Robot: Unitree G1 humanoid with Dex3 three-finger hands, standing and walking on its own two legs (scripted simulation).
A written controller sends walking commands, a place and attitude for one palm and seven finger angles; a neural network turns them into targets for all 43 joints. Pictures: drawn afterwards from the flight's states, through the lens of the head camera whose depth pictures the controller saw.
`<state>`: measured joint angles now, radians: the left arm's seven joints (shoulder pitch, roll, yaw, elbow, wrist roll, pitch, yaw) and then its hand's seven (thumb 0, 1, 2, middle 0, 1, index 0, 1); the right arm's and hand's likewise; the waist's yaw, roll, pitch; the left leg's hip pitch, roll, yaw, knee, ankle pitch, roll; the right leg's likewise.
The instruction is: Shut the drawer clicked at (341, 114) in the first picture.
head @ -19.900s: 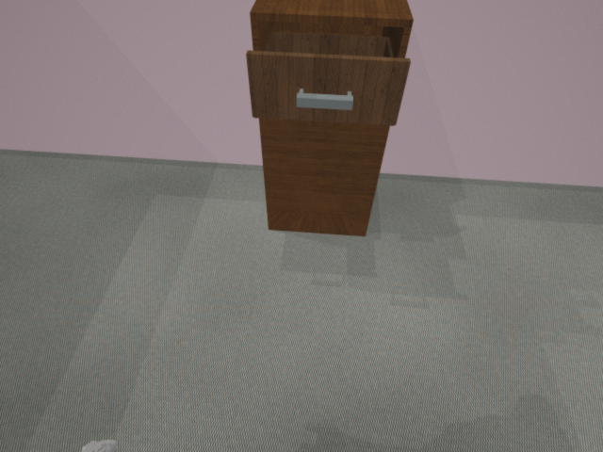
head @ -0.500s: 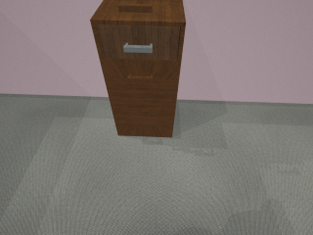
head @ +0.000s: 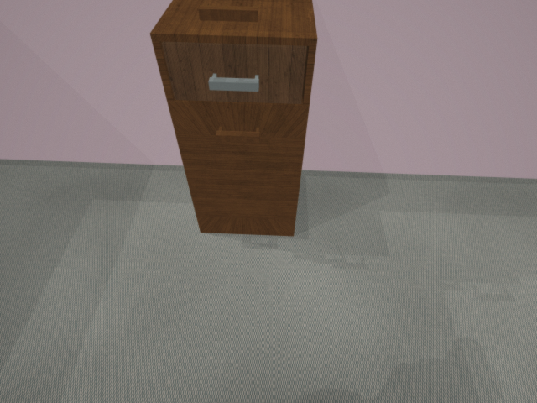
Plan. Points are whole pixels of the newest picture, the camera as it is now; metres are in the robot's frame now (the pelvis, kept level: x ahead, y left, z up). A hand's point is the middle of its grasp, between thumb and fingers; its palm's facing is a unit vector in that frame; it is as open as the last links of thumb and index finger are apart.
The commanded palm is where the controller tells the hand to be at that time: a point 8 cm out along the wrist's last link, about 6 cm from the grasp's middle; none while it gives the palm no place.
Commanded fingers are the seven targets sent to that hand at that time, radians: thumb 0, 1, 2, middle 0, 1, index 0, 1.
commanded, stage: look to check the result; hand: left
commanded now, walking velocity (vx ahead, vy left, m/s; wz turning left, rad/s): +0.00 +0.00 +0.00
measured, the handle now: (235, 80) +0.91 +0.14 +0.01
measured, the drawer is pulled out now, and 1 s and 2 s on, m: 0.00 0.00 0.00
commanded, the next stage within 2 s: stand and wait in 0.12 s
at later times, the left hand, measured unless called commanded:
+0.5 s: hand out of the picture +0.00 +0.16 -0.18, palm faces +0.04 -0.98 -0.18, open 7.4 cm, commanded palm none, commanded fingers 0.00 0.90 0.90 -0.20 -0.30 -0.20 -0.30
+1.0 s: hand out of the picture +0.01 +0.17 -0.17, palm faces +0.03 -0.98 -0.20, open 7.4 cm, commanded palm none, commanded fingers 0.00 0.90 0.90 -0.20 -0.30 -0.20 -0.30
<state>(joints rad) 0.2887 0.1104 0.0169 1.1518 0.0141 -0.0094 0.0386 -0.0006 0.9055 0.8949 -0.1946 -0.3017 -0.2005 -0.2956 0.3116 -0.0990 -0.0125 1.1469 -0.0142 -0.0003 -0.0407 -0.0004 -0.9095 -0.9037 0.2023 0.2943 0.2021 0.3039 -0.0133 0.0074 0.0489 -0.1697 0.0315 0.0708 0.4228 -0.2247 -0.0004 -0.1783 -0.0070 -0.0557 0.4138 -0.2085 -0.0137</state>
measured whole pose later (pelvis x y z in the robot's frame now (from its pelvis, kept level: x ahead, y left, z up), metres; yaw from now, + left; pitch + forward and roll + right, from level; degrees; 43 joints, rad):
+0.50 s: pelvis +0.01 +0.00 +0.00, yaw +0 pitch -2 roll +0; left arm 0.28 0.13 0.02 1.16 0.01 -0.01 0.04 0.00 0.91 0.89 -0.19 -0.30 -0.20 -0.30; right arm 0.30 -0.12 -0.01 1.16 -0.01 0.00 -0.04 0.00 -0.91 -0.90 0.20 0.29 0.20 0.30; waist -0.01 0.01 0.06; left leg -0.14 0.04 0.07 0.40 -0.23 -0.01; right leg -0.15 0.00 -0.06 0.39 -0.21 -0.02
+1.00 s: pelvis +0.01 -0.01 +0.00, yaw +0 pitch -2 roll +0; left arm 0.26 0.14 0.02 1.16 0.01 -0.02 0.03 0.00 0.91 0.89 -0.19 -0.30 -0.20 -0.30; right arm 0.28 -0.13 -0.01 1.16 -0.01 0.00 -0.04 0.00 -0.91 -0.90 0.20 0.29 0.20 0.30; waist -0.01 0.01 0.05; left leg -0.13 0.04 0.07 0.38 -0.22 -0.01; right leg -0.14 0.00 -0.06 0.38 -0.21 -0.02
